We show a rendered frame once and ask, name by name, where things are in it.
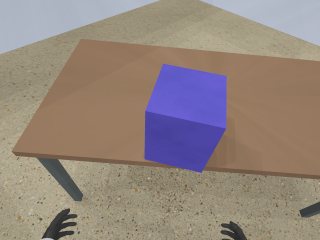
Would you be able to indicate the robot left hand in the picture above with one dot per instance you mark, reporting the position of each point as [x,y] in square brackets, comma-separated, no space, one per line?
[53,231]

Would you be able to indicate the table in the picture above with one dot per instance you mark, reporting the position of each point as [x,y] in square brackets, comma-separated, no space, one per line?
[95,112]

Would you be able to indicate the carton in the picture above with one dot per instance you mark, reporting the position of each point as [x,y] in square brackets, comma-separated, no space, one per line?
[185,118]

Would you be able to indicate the robot right hand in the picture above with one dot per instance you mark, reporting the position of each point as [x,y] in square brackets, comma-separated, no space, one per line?
[238,233]

